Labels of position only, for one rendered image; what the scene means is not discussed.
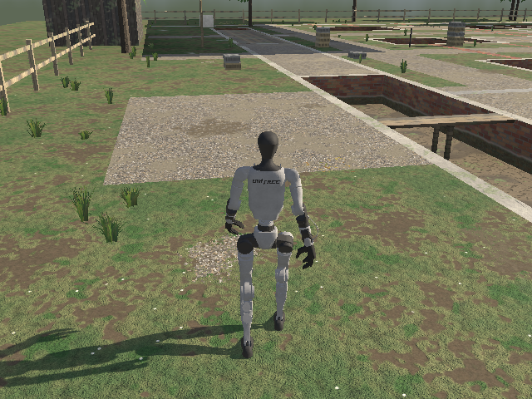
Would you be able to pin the right robot upper arm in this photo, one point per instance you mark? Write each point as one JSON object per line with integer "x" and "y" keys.
{"x": 296, "y": 190}

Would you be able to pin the robot left shin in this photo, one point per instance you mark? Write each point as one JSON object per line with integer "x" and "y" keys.
{"x": 246, "y": 312}

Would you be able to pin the robot left forearm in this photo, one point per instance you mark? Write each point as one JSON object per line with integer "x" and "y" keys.
{"x": 230, "y": 214}

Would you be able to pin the left robot upper arm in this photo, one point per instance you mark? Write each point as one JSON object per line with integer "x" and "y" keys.
{"x": 240, "y": 175}

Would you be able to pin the robot shin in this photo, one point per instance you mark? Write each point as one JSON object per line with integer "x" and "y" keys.
{"x": 281, "y": 295}
{"x": 246, "y": 312}

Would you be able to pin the left robot hand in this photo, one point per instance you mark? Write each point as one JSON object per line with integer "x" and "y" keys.
{"x": 231, "y": 230}

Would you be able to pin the right robot hand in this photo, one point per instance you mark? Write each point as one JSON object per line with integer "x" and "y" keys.
{"x": 311, "y": 255}

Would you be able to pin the robot right forearm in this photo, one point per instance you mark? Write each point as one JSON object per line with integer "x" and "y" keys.
{"x": 304, "y": 228}

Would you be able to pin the robot right shin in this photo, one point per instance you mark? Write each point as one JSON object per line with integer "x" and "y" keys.
{"x": 281, "y": 295}

